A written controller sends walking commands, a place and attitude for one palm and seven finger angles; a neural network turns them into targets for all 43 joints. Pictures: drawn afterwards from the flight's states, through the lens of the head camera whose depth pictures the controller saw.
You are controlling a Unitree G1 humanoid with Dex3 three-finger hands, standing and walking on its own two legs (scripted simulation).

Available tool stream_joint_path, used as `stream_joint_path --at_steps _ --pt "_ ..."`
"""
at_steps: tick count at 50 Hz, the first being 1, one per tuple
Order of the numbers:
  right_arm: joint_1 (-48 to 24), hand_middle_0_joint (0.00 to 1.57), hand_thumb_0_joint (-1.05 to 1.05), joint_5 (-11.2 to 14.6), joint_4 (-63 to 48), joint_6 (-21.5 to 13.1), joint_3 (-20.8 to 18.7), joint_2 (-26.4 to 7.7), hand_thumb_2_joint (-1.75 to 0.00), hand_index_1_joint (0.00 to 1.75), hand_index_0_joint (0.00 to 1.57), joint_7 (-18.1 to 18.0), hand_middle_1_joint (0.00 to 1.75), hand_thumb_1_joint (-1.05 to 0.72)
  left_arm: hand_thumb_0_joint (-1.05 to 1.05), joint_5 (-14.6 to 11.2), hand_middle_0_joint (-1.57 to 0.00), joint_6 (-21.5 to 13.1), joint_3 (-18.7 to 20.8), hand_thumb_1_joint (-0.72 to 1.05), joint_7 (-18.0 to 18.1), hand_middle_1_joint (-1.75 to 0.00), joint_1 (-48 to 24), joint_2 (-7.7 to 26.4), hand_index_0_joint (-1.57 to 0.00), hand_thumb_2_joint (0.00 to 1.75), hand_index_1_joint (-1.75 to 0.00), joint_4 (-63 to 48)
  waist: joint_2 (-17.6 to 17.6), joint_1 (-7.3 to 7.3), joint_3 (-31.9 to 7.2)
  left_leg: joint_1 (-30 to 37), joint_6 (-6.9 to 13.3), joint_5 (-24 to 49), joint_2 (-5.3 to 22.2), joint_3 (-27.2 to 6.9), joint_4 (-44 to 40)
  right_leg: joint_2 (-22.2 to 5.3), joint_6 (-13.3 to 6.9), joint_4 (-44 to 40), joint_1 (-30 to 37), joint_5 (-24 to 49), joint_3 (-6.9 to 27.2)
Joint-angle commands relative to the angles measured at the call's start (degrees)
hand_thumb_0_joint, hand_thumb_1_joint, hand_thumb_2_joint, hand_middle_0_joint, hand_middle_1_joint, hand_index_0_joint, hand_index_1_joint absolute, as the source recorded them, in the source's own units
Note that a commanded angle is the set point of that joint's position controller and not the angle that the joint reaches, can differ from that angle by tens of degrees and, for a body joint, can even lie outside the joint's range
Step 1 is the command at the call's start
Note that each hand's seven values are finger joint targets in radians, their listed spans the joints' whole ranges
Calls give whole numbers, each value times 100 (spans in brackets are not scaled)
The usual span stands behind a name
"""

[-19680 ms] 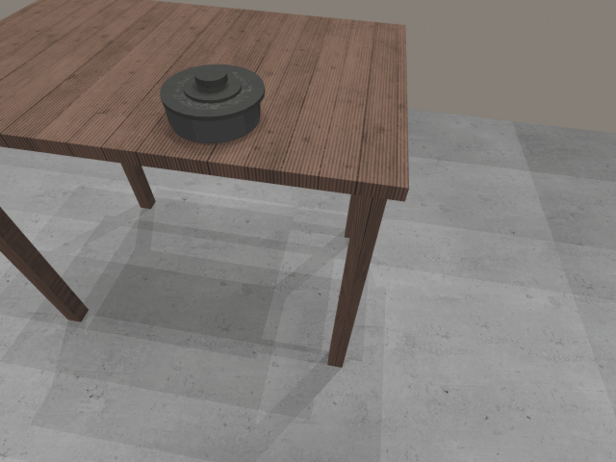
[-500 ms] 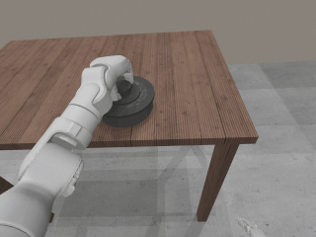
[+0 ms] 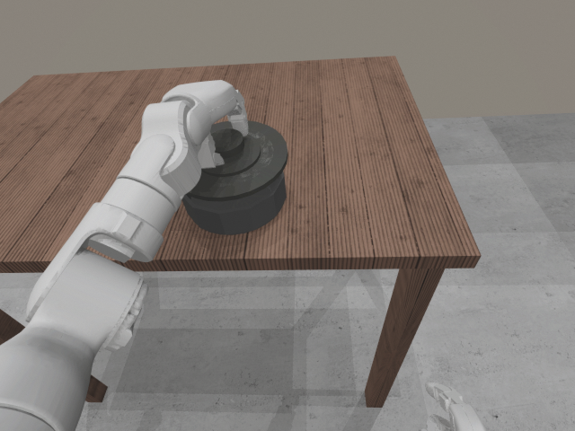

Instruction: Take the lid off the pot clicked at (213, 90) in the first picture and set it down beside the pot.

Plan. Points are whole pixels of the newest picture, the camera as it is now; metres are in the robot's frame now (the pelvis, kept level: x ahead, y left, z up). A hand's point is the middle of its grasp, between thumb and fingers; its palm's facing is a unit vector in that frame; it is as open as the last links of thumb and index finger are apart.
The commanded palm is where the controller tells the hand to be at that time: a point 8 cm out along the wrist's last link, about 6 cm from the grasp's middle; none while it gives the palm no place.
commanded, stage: lift the lid straight up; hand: left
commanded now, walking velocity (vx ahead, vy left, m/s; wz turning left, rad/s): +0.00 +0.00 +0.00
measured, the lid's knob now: (225, 143) +0.47 +0.10 +0.18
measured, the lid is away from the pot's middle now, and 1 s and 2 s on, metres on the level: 0.00 0.01 0.07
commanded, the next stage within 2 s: move the lid sideways beside the pot in 1.32 s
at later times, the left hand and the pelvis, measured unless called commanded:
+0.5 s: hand (197, 119) +0.43 +0.12 +0.25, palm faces -0.17 -0.04 -0.98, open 8.9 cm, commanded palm +0.41 +0.12 +0.33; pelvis -0.01 +0.00 +0.00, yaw +0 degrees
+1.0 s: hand (194, 81) +0.44 +0.11 +0.29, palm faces -0.10 -0.04 -0.99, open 8.9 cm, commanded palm +0.41 +0.12 +0.37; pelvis -0.01 +0.00 +0.00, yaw +0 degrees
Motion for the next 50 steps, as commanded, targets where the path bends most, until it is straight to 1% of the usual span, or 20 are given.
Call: stream_joint_path --at_steps 1,3,6,12,14,17,21,22,24,26,35,37,39,40,41,42,43,46,47,50 --pt "-684 20 0 23 -907 -228 -243 -551 -90 30 20 -1 30 -90 0 132 -98 38 732 41 313 -98 -3601 1295 -82 123 -86 -1369 -603 18 -2365 966 66 2277 -1 -288 30 199 -243 -132 795 2210 27" --pt "-687 20 0 29 -855 -181 -192 -537 -90 30 20 -24 30 -90 0 263 -98 79 708 41 291 -98 -3786 1336 -82 123 -86 -1167 -765 -3 -2174 841 60 1979 -7 -238 -41 213 -235 -150 702 2059 35" --pt "-730 20 0 23 -925 -205 -211 -577 -90 30 20 -41 30 -90 0 174 -98 59 809 41 292 -98 -3870 1482 -82 123 -86 -1397 -451 19 -2398 986 57 2092 -9 -286 6 204 -263 -142 771 2040 36" --pt "-755 20 0 25 -918 -287 -183 -502 -90 30 20 -27 30 -90 0 260 -98 37 970 41 256 -98 -4179 1720 -82 123 -86 -1584 -559 67 -2605 1022 30 2113 0 -332 -33 190 -251 -106 885 2014 64" --pt "-793 20 0 61 -891 -258 -172 -498 -90 30 20 -29 30 -90 0 238 -98 82 583 41 195 -98 -4229 1288 -82 123 -86 -1403 -619 -16 -2262 949 30 1995 -1 -288 -52 204 -244 -144 648 1932 31" --pt "-801 20 0 31 -921 -280 -175 -510 -90 30 20 -9 30 -90 0 246 -98 91 852 41 195 -98 -4164 1565 -82 123 -86 -1525 -575 72 -2468 1049 14 2068 15 -346 -58 205 -258 -129 743 1848 29" --pt "-787 20 0 53 -867 -222 -177 -574 -90 30 20 -61 30 -90 0 151 -98 134 662 41 178 -98 -4209 1342 -82 123 -86 -1155 -602 -2 -1999 861 25 1551 2 -300 -137 214 -277 -237 508 1525 -16" --pt "-772 20 0 49 -853 -239 -132 -536 -90 30 20 -78 30 -90 0 301 -98 115 869 41 195 -98 -4447 1656 -82 123 -86 -1139 -645 36 -2156 823 0 1461 7 -313 -181 207 -270 -189 591 1445 7" --pt "-787 20 0 55 -855 -281 -125 -498 -90 30 20 -116 30 -90 0 295 -98 88 572 41 178 -98 -4709 1351 -82 123 -86 -1077 -642 -24 -2135 866 11 1307 -2 -317 -197 215 -261 -210 476 1313 8" --pt "-760 20 0 37 -868 -308 -162 -551 -90 30 20 -127 30 -90 0 209 -98 51 665 41 216 -98 -4693 1437 -82 123 -86 -1107 -476 -12 -2284 959 3 1377 14 -341 -165 213 -290 -204 522 1306 7" --pt "-637 20 0 32 -794 -372 -114 -536 -90 30 20 -178 30 -90 0 413 -98 63 792 41 147 -98 -4929 1656 -82 123 -86 -483 -886 16 -2081 563 36 1216 -10 -243 -258 168 -226 -239 690 1436 70" --pt "-641 20 0 17 -862 -394 -132 -534 -90 30 20 -158 30 -90 0 431 -98 30 973 41 154 -98 -4954 1861 -82 123 -86 -772 -737 85 -2434 702 20 1420 15 -277 -239 150 -241 -188 863 1536 97" --pt "-658 20 0 27 -876 -412 -134 -502 -90 30 20 -145 30 -90 0 411 -98 60 648 41 106 -98 -5115 1496 -82 123 -86 -803 -615 17 -2333 781 35 1492 4 -273 -207 163 -243 -208 712 1567 78" --pt "-621 20 0 20 -846 -417 -147 -541 -90 30 20 -148 30 -90 0 438 -98 89 889 41 113 -98 -5072 1770 -82 123 -86 -740 -698 58 -2356 776 38 1525 21 -283 -200 174 -242 -202 759 1579 89" --pt "-622 20 0 30 -899 -408 -173 -595 -90 30 20 -144 30 -90 0 317 -98 73 794 41 107 -98 -4843 1648 -82 123 -86 -796 -566 34 -2375 782 48 1583 12 -280 -170 166 -260 -232 796 1647 75" --pt "-574 20 0 22 -846 -407 -144 -557 -90 30 20 -159 30 -90 0 479 -98 96 983 41 98 -98 -4958 1893 -82 123 -86 -638 -804 49 -2381 699 52 1518 16 -257 -192 167 -239 -224 823 1625 92" --pt "-612 20 0 38 -854 -396 -128 -557 -90 30 20 -173 30 -90 0 471 -98 101 772 41 61 -98 -5129 1711 -82 123 -86 -628 -867 -16 -2207 640 64 1375 10 -229 -231 167 -226 -263 723 1551 82" --pt "-652 20 0 42 -946 -487 -182 -564 -90 30 20 -140 30 -90 0 291 -98 70 645 41 46 -98 -5199 1534 -82 123 -86 -1219 -385 13 -2630 1037 64 1949 11 -285 -85 157 -257 -202 815 1859 94" --pt "-604 20 0 27 -901 -499 -174 -541 -90 30 20 -123 30 -90 0 442 -98 85 988 41 54 -98 -5339 1967 -82 123 -86 -1339 -444 63 -2861 1076 46 2076 31 -294 -84 151 -245 -158 936 1959 138" --pt "-630 20 0 42 -849 -457 -153 -561 -90 30 20 -120 30 -90 0 445 -98 201 909 41 -31 -98 -5186 1875 -82 123 -86 -894 -715 60 -2392 766 63 1839 6 -238 -136 150 -228 -201 848 1910 107"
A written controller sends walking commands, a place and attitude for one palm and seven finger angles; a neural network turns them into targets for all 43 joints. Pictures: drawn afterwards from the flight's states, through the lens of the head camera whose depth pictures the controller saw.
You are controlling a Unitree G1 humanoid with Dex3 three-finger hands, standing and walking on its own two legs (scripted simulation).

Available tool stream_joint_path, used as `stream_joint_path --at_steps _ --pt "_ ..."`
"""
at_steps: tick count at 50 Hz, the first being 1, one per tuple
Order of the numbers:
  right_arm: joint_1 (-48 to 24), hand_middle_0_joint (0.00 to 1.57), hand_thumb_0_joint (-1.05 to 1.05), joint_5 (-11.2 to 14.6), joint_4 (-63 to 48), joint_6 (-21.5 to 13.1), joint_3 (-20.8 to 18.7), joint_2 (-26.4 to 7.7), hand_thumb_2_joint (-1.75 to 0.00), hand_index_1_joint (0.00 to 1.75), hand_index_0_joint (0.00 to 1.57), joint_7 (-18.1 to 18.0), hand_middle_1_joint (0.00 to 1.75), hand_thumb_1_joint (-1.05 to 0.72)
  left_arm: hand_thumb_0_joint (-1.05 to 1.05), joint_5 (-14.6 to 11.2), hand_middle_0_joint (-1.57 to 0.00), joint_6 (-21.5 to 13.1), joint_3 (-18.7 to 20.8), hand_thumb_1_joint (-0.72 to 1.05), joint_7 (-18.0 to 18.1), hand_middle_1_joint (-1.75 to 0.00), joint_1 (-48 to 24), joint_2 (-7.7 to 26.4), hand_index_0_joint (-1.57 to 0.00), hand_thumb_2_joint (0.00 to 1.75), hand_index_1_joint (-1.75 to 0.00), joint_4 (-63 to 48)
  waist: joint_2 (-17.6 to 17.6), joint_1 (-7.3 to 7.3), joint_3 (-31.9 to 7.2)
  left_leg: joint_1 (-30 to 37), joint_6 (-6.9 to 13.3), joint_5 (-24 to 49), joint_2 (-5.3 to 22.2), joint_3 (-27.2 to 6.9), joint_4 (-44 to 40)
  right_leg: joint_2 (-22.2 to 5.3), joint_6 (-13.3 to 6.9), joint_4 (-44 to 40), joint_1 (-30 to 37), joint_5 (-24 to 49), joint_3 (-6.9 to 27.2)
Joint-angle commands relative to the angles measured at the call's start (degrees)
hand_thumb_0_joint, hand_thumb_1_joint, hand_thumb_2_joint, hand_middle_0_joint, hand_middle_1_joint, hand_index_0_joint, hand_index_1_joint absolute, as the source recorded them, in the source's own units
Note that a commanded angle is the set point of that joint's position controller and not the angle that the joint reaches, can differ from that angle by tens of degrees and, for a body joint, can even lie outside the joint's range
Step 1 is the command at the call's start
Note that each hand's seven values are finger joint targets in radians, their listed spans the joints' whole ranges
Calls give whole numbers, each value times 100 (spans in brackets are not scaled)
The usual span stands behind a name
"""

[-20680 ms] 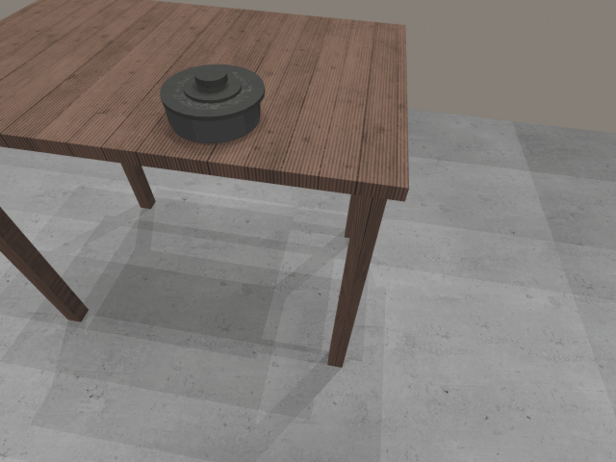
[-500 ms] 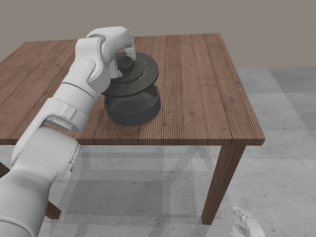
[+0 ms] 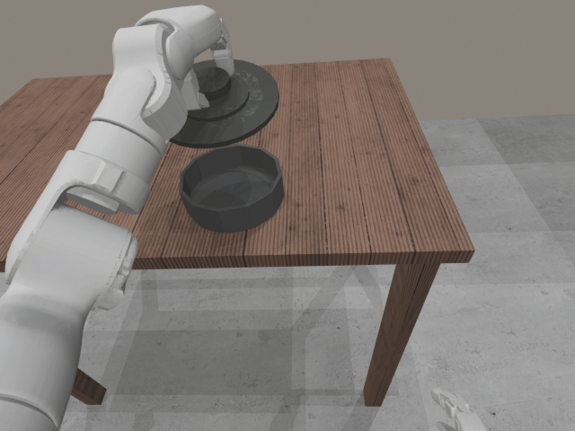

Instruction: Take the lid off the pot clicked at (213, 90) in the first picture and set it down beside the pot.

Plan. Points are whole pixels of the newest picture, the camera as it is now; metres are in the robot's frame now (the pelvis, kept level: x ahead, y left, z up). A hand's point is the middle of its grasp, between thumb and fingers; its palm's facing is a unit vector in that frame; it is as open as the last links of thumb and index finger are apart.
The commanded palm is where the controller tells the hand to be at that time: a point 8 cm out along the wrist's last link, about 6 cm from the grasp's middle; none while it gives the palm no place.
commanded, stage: lift the lid straight up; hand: left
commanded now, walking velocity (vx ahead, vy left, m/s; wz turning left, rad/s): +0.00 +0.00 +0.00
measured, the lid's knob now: (209, 83) +0.48 +0.11 +0.28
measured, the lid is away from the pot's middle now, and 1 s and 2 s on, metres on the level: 0.01 0.07 0.20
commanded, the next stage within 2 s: move the lid sideways beside the pot in 0.32 s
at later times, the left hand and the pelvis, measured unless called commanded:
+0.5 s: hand (183, 71) +0.44 +0.12 +0.31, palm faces -0.09 -0.04 -1.00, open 8.9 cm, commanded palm +0.42 +0.13 +0.37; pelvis +0.00 +0.01 +0.00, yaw +1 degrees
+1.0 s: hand (137, 79) +0.44 +0.18 +0.30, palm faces -0.10 -0.05 -0.99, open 8.9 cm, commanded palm +0.42 +0.19 +0.37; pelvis +0.00 +0.01 +0.00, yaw +1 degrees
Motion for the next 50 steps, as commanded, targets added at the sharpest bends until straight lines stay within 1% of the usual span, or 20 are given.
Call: stream_joint_path --at_steps 1,2,6,10,13,16,18,21,22,28,31,33,35,36,37,41,43,46,48,50 --pt "-803 20 0 18 -915 -257 -215 -542 -90 30 20 -6 30 -90 0 121 -98 71 862 41 328 -98 -3790 1541 -82 123 -86 -1231 -677 103 -2368 774 57 1808 16 -282 -23 132 -251 -159 974 1863 30" --pt "-822 20 0 5 -908 -256 -188 -506 -90 30 20 -14 30 -90 0 280 -98 95 1121 41 325 -98 -3876 1892 -82 123 -86 -1193 -831 167 -2466 718 64 1760 22 -256 -39 116 -235 -123 1068 1887 86" --pt "-941 20 0 49 -987 -199 -200 -522 -90 30 20 15 30 -90 0 122 -98 170 595 41 243 -98 -3868 1299 -82 123 -86 -1401 -588 81 -2388 902 63 2020 39 -267 37 124 -250 -137 872 1920 29" --pt "-950 20 0 44 -974 -144 -165 -495 -90 30 20 22 30 -90 0 287 -98 294 683 41 194 -98 -3938 1443 -82 123 -86 -1276 -732 103 -2344 811 52 1865 33 -268 13 136 -242 -106 837 1809 35" --pt "-987 20 0 60 -966 -83 -140 -468 -90 30 20 28 30 -90 0 266 -98 354 323 41 186 -98 -4093 1034 -82 123 -86 -1199 -630 -6 -2140 856 26 1604 40 -277 -10 167 -256 -148 530 1496 -34" --pt "-978 20 0 38 -986 -98 -144 -525 -90 30 20 -8 30 -90 0 151 -98 328 450 41 239 -98 -4125 1185 -82 123 -86 -1340 -540 26 -2371 938 29 1664 18 -323 28 166 -277 -146 661 1543 -21" --pt "-941 20 0 21 -911 -128 -108 -470 -90 30 20 -45 30 -90 0 314 -98 319 539 41 247 -98 -4486 1348 -82 123 -86 -1148 -726 9 -2348 803 29 1433 6 -313 -47 165 -266 -129 686 1435 -8" --pt "-941 20 0 19 -951 -165 -139 -496 -90 30 20 -21 30 -90 0 140 -98 260 417 41 270 -98 -4361 1145 -82 123 -86 -1320 -383 25 -2516 1051 -9 1882 42 -377 28 158 -294 -108 646 1567 -22" --pt "-920 20 0 11 -903 -148 -122 -465 -90 30 20 -14 30 -90 0 360 -98 256 599 41 264 -98 -4426 1410 -82 123 -86 -1188 -575 38 -2505 965 -27 1742 54 -371 -9 173 -281 -99 642 1480 -10" --pt "-888 20 0 -4 -919 -45 -126 -522 -90 30 20 -63 30 -90 0 512 -98 223 908 41 253 -98 -4082 1798 -82 123 -86 -671 -931 102 -2248 555 19 1493 62 -273 -80 129 -263 -132 843 1503 16" --pt "-878 20 0 10 -1025 -28 -170 -573 -90 30 20 -47 30 -90 0 398 -98 183 833 41 245 -98 -3767 1714 -82 123 -86 -906 -640 134 -2412 674 27 1771 74 -296 -13 115 -276 -125 911 1640 28" --pt "-833 20 0 20 -982 -1 -145 -546 -90 30 20 -61 30 -90 0 562 -98 192 895 41 198 -98 -4000 1886 -82 123 -86 -776 -906 79 -2271 551 36 1543 72 -268 -63 133 -250 -138 850 1499 14" --pt "-876 20 0 35 -1076 -51 -169 -544 -90 30 20 -61 30 -90 0 527 -98 135 979 41 180 -98 -4066 2040 -82 123 -86 -1269 -615 131 -2587 749 59 1834 63 -288 20 128 -248 -83 972 1681 74" --pt "-892 20 0 54 -1140 -52 -188 -563 -90 30 20 -35 30 -90 0 376 -98 111 663 41 157 -98 -3877 1658 -82 123 -86 -1459 -411 65 -2641 913 51 2115 73 -321 98 128 -259 -102 888 1743 38" --pt "-822 20 0 50 -1092 -69 -190 -516 -90 30 20 -32 30 -90 0 488 -98 119 836 41 149 -98 -4037 1857 -82 123 -86 -1516 -477 70 -2638 943 38 2021 85 -326 83 149 -244 -98 797 1608 38" --pt "-757 20 0 82 -1034 -78 -213 -617 -90 30 20 -55 30 -90 0 298 -98 131 699 41 75 -98 -3732 1730 -82 123 -86 -1330 -339 -9 -2246 986 34 1882 85 -380 90 195 -274 -200 494 1382 -52" --pt "-736 20 0 84 -967 -89 -180 -599 -90 30 20 -83 30 -90 0 432 -98 99 761 41 70 -98 -4054 1907 -82 123 -86 -1195 -506 -40 -2096 823 33 1459 65 -381 0 217 -275 -193 421 1148 -72" --pt "-744 20 0 77 -1008 -143 -216 -632 -90 30 20 -92 30 -90 0 286 -98 -2 667 41 96 -98 -4061 1826 -82 123 -86 -1606 -80 -38 -2431 1150 7 1793 60 -430 111 205 -292 -177 428 1246 -59" --pt "-698 20 0 44 -936 -155 -210 -629 -90 30 20 -102 30 -90 0 483 -98 -24 1153 41 115 -98 -4116 2428 -82 123 -86 -1359 -290 30 -2541 982 27 1684 46 -409 113 209 -297 -128 599 1295 -12" --pt "-671 20 0 82 -930 -112 -193 -619 -90 30 20 -100 30 -90 0 469 -98 -20 998 41 68 -98 -3969 2255 -82 123 -86 -1102 -452 19 -2286 809 18 1678 54 -410 69 197 -283 -131 555 1303 -55"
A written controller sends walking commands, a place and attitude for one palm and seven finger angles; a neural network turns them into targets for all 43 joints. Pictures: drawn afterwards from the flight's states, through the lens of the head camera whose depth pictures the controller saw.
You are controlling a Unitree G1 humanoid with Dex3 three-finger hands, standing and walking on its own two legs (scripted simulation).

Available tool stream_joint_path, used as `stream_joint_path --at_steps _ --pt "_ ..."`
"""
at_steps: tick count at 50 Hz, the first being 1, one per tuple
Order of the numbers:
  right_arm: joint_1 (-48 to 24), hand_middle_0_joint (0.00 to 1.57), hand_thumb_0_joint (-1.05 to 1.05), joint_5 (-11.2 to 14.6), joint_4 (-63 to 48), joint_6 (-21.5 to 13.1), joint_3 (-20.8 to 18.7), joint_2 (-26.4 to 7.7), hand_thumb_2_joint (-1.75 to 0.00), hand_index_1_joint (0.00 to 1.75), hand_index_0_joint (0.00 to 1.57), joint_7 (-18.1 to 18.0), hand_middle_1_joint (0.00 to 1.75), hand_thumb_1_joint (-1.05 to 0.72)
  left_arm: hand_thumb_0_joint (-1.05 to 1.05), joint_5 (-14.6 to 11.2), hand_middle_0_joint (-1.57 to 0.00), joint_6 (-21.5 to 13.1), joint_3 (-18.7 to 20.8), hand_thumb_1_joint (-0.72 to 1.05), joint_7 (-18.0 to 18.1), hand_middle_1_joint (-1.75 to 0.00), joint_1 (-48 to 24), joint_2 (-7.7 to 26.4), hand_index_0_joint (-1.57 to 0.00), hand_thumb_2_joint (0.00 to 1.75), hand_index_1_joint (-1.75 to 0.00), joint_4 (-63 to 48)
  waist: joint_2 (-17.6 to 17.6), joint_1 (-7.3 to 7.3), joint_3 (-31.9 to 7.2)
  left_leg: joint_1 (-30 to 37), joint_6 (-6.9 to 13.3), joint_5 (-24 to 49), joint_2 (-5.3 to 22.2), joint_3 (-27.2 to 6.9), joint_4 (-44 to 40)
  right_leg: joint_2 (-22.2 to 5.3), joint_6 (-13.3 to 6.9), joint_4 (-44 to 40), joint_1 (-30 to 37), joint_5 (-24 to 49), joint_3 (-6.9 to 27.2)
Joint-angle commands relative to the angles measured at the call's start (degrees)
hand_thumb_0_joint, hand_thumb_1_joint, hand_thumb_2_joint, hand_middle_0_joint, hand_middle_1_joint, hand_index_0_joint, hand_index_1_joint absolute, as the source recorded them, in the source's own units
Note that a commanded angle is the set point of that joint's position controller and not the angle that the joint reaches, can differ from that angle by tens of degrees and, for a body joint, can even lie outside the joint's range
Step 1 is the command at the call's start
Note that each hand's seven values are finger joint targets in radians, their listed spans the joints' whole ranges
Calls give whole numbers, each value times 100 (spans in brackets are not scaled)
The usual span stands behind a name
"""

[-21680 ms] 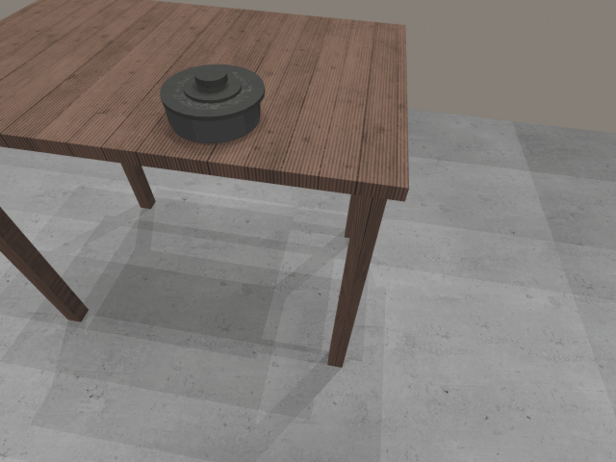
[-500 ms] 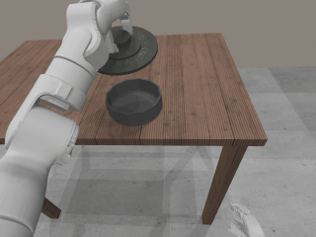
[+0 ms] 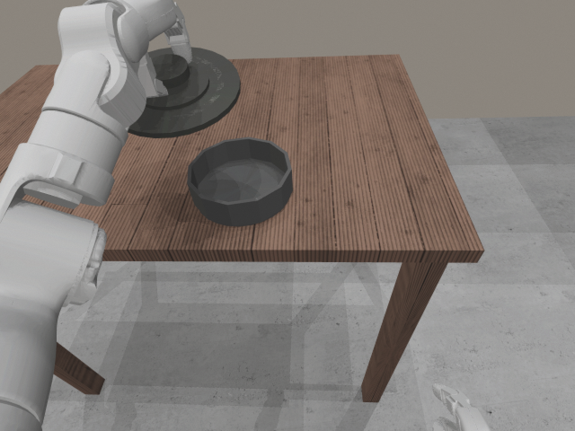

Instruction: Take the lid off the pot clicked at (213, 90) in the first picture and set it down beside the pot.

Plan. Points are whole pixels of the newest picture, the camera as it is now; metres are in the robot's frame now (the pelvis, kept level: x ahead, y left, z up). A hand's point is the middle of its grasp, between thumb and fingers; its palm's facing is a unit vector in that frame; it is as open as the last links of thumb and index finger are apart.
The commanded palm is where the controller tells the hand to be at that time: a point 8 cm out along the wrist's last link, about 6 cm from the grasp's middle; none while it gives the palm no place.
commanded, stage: move the lid sideways beside the pot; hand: left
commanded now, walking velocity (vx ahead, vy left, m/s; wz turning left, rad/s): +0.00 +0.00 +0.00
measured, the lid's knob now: (167, 71) +0.48 +0.16 +0.29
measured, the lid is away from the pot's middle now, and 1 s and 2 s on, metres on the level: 0.07 0.20 0.22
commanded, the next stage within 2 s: lower the lid onto the table in 1.44 s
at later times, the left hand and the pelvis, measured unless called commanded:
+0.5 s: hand (96, 71) +0.44 +0.23 +0.31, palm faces -0.10 -0.06 -0.99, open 8.9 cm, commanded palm +0.42 +0.24 +0.37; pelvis +0.00 +0.00 +0.00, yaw +0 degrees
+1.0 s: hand (53, 73) +0.45 +0.29 +0.30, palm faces -0.12 -0.07 -0.99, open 8.9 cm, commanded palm +0.43 +0.29 +0.37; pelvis +0.01 +0.00 +0.00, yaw +0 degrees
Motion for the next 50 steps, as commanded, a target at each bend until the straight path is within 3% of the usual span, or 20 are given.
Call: stream_joint_path --at_steps 1,3,6,7,11,13,16,21,23,25,28,29,31,32,35,39,42,46,47,50 --pt "-617 20 0 24 -844 -221 -252 -628 -90 30 20 -31 30 -90 0 186 -98 -13 687 41 384 -98 -3735 1434 -82 123 -86 -1007 -193 -35 -2276 1050 -43 1851 108 -373 -84 218 -335 -203 533 1297 -22" --pt "-627 20 0 -17 -854 -205 -244 -628 -90 30 20 -29 30 -90 0 367 -98 -46 1212 41 404 -98 -3848 2077 -82 123 -86 -1043 -417 71 -2515 929 -3 1840 93 -339 -61 208 -324 -137 824 1448 49" --pt "-640 20 0 39 -895 -136 -256 -616 -90 30 20 -3 30 -90 0 213 -98 -24 528 41 326 -98 -3600 1291 -82 123 -86 -968 -228 -68 -2196 1060 -27 1975 127 -359 -24 209 -316 -210 472 1351 -27" --pt "-604 20 0 29 -875 -123 -246 -612 -90 30 20 6 30 -90 0 353 -98 -26 944 41 357 -98 -3750 1811 -82 123 -86 -1069 -264 14 -2346 1020 -38 1873 133 -354 -56 223 -308 -181 574 1285 4" --pt "-678 20 0 40 -953 -95 -242 -624 -90 30 20 -11 30 -90 0 239 -98 -77 676 41 327 -98 -3730 1560 -82 123 -86 -1304 19 -53 -2472 1227 -27 2239 129 -394 42 218 -325 -171 535 1429 -9" --pt "-637 20 0 9 -914 -74 -236 -634 -90 30 20 -17 30 -90 0 396 -98 -89 1173 41 344 -98 -3786 2157 -82 123 -86 -1267 -113 30 -2622 1145 -10 2158 110 -377 48 239 -329 -131 676 1435 12" --pt "-583 20 0 59 -860 9 -244 -694 -90 30 20 -41 30 -90 0 278 -98 -60 903 41 283 -98 -3390 1899 -82 123 -86 -758 -232 -49 -2078 907 -18 1761 126 -353 -11 219 -317 -238 488 1248 -45" --pt "-595 20 0 45 -901 -14 -237 -683 -90 30 20 -77 30 -90 0 319 -98 -222 914 41 330 -98 -3731 2078 -82 123 -86 -1065 139 -66 -2435 1115 -14 1927 107 -389 55 223 -331 -198 537 1274 -8" --pt "-520 20 0 42 -849 12 -229 -673 -90 30 20 -80 30 -90 0 465 -98 -266 1283 41 339 -98 -3857 2531 -82 123 -86 -979 -75 -37 -2556 1032 3 1929 102 -368 54 242 -322 -173 690 1343 16" --pt "-481 20 0 80 -850 24 -234 -638 -90 30 20 -77 30 -90 0 404 -98 -299 989 41 296 -98 -3850 2189 -82 123 -86 -926 -29 -98 -2344 1056 -10 1923 118 -389 19 248 -306 -226 514 1255 -36" --pt "-447 20 0 84 -802 68 -223 -686 -90 30 20 -89 30 -90 0 446 -98 -325 1034 41 300 -98 -3739 2317 -82 123 -86 -581 -165 -138 -2087 857 -7 1552 123 -377 -29 257 -311 -272 444 1071 -61" --pt "-420 20 0 86 -807 73 -233 -705 -90 30 20 -89 30 -90 0 460 -98 -361 1232 41 308 -98 -3739 2581 -82 123 -86 -665 -142 -68 -2234 854 2 1626 124 -383 -32 248 -313 -251 589 1142 -28" --pt "-485 20 0 93 -880 44 -251 -724 -90 30 20 -77 30 -90 0 320 -98 -427 929 41 326 -98 -3778 2265 -82 123 -86 -1098 402 -113 -2475 1213 -42 2212 153 -453 72 233 -335 -227 477 1272 -37" --pt "-395 20 0 91 -855 20 -254 -678 -90 30 20 -59 30 -90 0 425 -98 -441 1108 41 356 -98 -3941 2457 -82 123 -86 -1241 374 -98 -2682 1359 -53 2315 159 -489 88 272 -316 -220 463 1230 -27" --pt "-319 20 0 101 -757 103 -241 -725 -90 30 20 -96 30 -90 0 503 -98 -427 1199 41 315 -98 -3634 2607 -82 123 -86 -446 -3 -142 -2147 956 -19 1765 141 -424 -3 289 -319 -301 384 1047 -75" --pt "-329 20 0 110 -800 111 -254 -721 -90 30 20 -96 30 -90 0 488 -98 -530 1150 41 335 -98 -3902 2612 -82 123 -86 -770 221 -149 -2392 1136 -22 2042 159 -441 33 274 -314 -281 431 1150 -54" --pt "-231 20 0 81 -776 149 -257 -777 -90 30 20 -88 30 -90 0 579 -98 -568 1616 41 359 -98 -3664 3216 -82 123 -86 -695 115 -57 -2570 1024 -25 2234 172 -435 58 261 -306 -267 682 1349 -7" --pt "-308 20 0 134 -825 228 -277 -806 -90 30 20 -93 30 -90 0 453 -98 -600 1054 41 306 -98 -3484 2629 -82 123 -86 -558 360 -169 -2228 1118 -28 2324 220 -449 72 253 -317 -327 360 1225 -63" --pt "-218 20 0 106 -790 216 -279 -766 -90 30 20 -84 30 -90 0 562 -98 -604 1385 41 345 -98 -3670 2998 -82 123 -86 -663 302 -115 -2442 1155 -30 2260 213 -462 67 279 -303 -318 466 1168 -32" --pt "-197 20 0 120 -770 256 -269 -780 -90 30 20 -118 30 -90 0 613 -98 -641 1379 41 337 -98 -3763 3072 -82 123 -86 -494 297 -164 -2345 1091 -10 2204 199 -433 46 290 -308 -337 452 1197 -52"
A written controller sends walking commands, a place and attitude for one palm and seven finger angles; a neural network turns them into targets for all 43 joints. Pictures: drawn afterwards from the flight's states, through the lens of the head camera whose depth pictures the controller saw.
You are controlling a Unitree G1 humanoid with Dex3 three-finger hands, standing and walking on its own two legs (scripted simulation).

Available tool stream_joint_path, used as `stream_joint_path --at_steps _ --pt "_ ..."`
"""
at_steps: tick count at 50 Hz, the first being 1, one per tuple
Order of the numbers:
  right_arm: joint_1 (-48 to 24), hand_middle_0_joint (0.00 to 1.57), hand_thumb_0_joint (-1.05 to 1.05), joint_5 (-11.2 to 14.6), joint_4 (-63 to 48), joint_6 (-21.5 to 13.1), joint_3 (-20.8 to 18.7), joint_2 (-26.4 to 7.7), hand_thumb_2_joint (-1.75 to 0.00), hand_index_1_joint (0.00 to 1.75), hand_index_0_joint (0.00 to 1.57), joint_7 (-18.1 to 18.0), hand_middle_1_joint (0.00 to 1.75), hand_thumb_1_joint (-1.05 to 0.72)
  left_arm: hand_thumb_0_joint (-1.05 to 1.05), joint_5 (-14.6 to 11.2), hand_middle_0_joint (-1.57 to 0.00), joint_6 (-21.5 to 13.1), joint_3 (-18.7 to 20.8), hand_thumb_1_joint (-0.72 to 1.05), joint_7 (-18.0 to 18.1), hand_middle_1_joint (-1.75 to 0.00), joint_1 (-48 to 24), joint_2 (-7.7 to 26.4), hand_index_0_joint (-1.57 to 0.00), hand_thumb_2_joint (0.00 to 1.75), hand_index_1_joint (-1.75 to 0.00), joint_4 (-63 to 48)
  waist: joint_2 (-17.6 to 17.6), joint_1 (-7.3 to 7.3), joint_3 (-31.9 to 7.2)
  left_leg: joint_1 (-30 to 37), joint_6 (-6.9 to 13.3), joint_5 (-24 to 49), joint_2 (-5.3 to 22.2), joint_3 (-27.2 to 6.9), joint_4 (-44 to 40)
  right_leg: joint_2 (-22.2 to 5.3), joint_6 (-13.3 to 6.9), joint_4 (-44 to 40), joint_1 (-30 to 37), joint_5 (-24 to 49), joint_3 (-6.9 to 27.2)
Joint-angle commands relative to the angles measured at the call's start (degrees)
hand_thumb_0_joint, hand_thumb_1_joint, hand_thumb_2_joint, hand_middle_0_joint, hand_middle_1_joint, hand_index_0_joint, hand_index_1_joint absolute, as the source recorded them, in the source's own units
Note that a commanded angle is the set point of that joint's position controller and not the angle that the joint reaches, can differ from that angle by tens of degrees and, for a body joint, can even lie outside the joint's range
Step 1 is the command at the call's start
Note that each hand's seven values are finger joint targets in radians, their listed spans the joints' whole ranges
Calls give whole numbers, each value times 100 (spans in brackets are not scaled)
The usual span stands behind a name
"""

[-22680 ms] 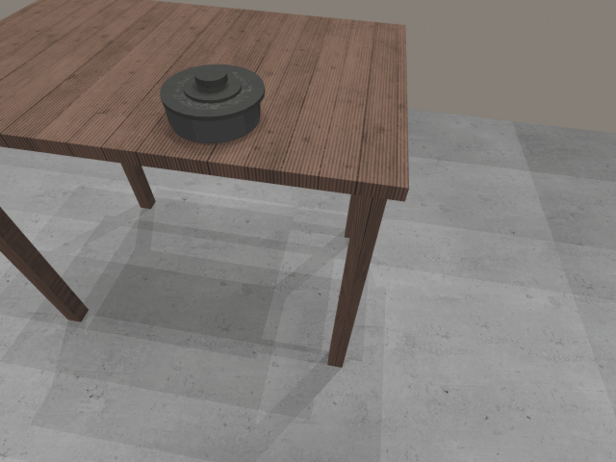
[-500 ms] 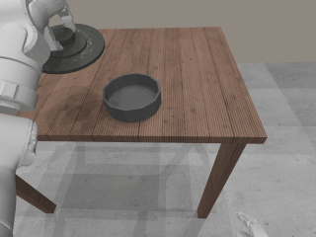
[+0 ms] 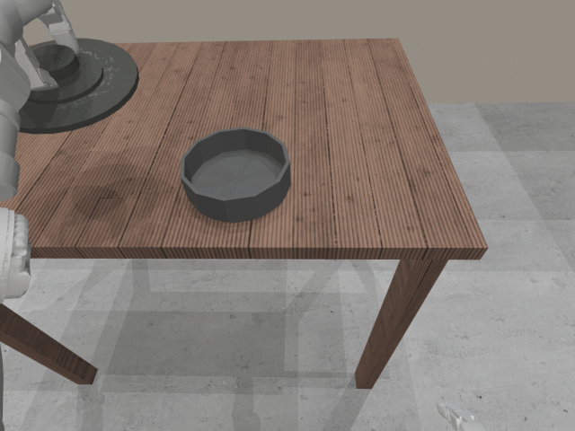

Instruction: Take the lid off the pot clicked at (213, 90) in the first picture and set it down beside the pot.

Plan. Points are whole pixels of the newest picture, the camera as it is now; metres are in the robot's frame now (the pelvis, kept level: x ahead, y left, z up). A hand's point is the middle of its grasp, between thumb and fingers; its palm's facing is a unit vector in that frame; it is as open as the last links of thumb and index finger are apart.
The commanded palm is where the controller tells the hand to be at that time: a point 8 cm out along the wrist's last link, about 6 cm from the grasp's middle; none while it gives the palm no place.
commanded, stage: move the lid sideways beside the pot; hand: left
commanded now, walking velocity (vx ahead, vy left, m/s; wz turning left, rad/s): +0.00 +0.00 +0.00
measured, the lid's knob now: (52, 62) +0.48 +0.28 +0.28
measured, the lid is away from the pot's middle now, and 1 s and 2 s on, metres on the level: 0.20 0.22 0.24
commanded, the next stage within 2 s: lower the lid onto the table in 0.44 s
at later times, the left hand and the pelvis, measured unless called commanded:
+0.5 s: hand out of the picture +0.44 +0.33 +0.30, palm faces -0.13 -0.07 -0.99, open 8.9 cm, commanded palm +0.43 +0.31 +0.37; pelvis +0.00 +0.00 +0.00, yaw +1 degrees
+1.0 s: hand (32, 82) +0.45 +0.31 +0.27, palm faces -0.18 -0.12 -0.98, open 8.9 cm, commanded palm +0.44 +0.31 +0.34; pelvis +0.01 +0.00 +0.00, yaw +0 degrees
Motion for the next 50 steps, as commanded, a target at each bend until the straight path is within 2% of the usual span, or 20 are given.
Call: stream_joint_path --at_steps 1,2,5,6,7,11,13,16,18,20,21,23,26,27,30,31,37,44,46,50 --pt "-332 20 0 0 -735 -202 -317 -798 -90 30 20 -63 30 -90 0 102 -98 -53 520 41 397 -98 -3582 1640 -82 123 -86 -1495 544 -34 -2508 1533 -51 2650 168 -415 -25 214 -337 -151 435 1191 3" --pt "-307 20 0 -11 -750 -231 -309 -737 -90 30 20 -47 30 -90 0 189 -98 -92 734 41 419 -98 -3858 1887 -82 123 -86 -1786 485 5 -2826 1631 -54 2717 154 -432 -18 232 -314 -121 579 1227 43" --pt "-300 20 0 -29 -698 -148 -297 -773 -90 30 20 -89 30 -90 0 265 -98 -100 925 41 375 -98 -3533 2164 -82 123 -86 -1157 139 22 -2508 1239 2 2444 143 -320 -41 197 -311 -128 707 1321 61" --pt "-281 20 0 0 -706 -117 -319 -825 -90 30 20 -82 30 -90 0 166 -98 -101 708 41 369 -98 -3247 1928 -82 123 -86 -1062 271 -18 -2356 1250 -15 2568 162 -345 -20 195 -322 -173 577 1307 19" --pt "-280 20 0 -9 -705 -108 -307 -771 -90 30 20 -72 30 -90 0 243 -98 -116 862 41 373 -98 -3447 2102 -82 123 -86 -1199 188 20 -2454 1241 -26 2472 182 -329 -58 192 -306 -149 667 1261 51" --pt "-272 20 0 11 -706 -73 -323 -831 -90 30 20 -74 30 -90 0 183 -98 -126 601 41 385 -98 -3291 1872 -82 123 -86 -1126 564 -54 -2287 1402 -33 2626 192 -376 -7 225 -341 -212 399 1160 -2" --pt "-266 20 0 -4 -713 -65 -308 -803 -90 30 20 -90 30 -90 0 313 -98 -195 981 41 429 -98 -3584 2370 -82 123 -86 -1328 474 -7 -2608 1398 -9 2689 178 -364 -7 227 -331 -143 629 1272 34" --pt "-188 20 0 28 -677 -36 -327 -841 -90 30 20 -110 30 -90 0 218 -98 -195 695 41 401 -98 -3243 2075 -82 123 -86 -1015 537 -93 -2335 1408 -30 2660 206 -378 -6 232 -326 -250 417 1165 -14" --pt "-231 20 0 6 -685 -40 -315 -808 -90 30 20 -117 30 -90 0 314 -98 -260 990 41 417 -98 -3477 2441 -82 123 -86 -1152 422 -25 -2505 1334 -9 2470 198 -348 -40 215 -322 -188 605 1163 35" --pt "-261 20 0 21 -706 -86 -330 -744 -90 30 20 -101 30 -90 0 225 -98 -269 615 41 395 -98 -3570 1942 -82 123 -86 -1374 645 -92 -2540 1623 -21 2878 205 -421 41 218 -317 -188 409 1213 22" --pt "-166 20 0 22 -656 -66 -353 -830 -90 30 20 -93 30 -90 0 182 -98 -219 589 41 400 -98 -3110 1898 -82 123 -86 -1073 635 -120 -2301 1601 -30 2931 227 -428 69 241 -328 -271 274 1189 -7" --pt "-181 20 0 20 -629 -34 -323 -799 -90 30 20 -92 30 -90 0 253 -98 -244 724 41 401 -98 -3430 2093 -82 123 -86 -1142 479 -116 -2289 1447 -27 2544 216 -410 -43 252 -322 -257 359 1070 -25" --pt "-194 20 0 28 -636 -106 -349 -826 -90 30 20 -88 30 -90 0 137 -98 -262 467 41 430 -98 -3480 1782 -82 123 -86 -1429 848 -164 -2418 1820 -75 2865 204 -498 16 274 -345 -307 151 1026 -55" --pt "-113 20 0 7 -592 -113 -336 -790 -90 30 20 -78 30 -90 0 238 -98 -271 768 41 458 -98 -3626 2131 -82 123 -86 -1487 784 -114 -2577 1765 -86 2771 209 -495 -13 272 -333 -273 304 1019 -13" --pt "-115 20 0 17 -531 -128 -314 -789 -90 30 20 -84 30 -90 0 245 -98 -13 585 41 416 -98 -3558 1887 -82 123 -86 -732 409 -117 -2229 1349 -42 2331 147 -436 -125 262 -333 -277 424 1100 -44" --pt "-143 20 0 25 -542 -133 -325 -866 -90 30 20 -75 30 -90 0 191 -98 27 538 41 436 -98 -3444 1867 -82 123 -86 -813 599 -114 -2305 1449 -70 2562 170 -441 -84 254 -347 -281 383 1154 -55" --pt "-80 20 0 -3 -546 -198 -308 -793 -90 30 20 -54 30 -90 0 320 -98 88 614 41 479 -98 -3655 1933 -82 123 -86 -930 468 -115 -2568 1513 -71 2726 185 -456 -66 255 -310 -222 504 1252 -19" --pt "-97 20 0 -24 -589 -193 -310 -802 -90 30 20 -64 30 -90 0 303 -98 71 720 41 497 -98 -3364 1970 -82 123 -86 -783 317 -64 -2447 1317 -13 2556 160 -394 -62 242 -306 -175 596 1277 -7" --pt "-114 20 0 -3 -600 -178 -325 -848 -90 30 20 -64 30 -90 0 197 -98 67 526 41 499 -98 -3224 1734 -82 123 -86 -788 437 -104 -2334 1365 -38 2648 185 -427 -45 244 -325 -207 480 1260 -28" --pt "-113 20 0 -16 -614 -157 -311 -816 -90 30 20 -108 30 -90 0 302 -98 -18 860 41 539 -98 -3367 2164 -82 123 -86 -740 255 -63 -2434 1191 11 2273 144 -354 -80 245 -303 -160 680 1236 27"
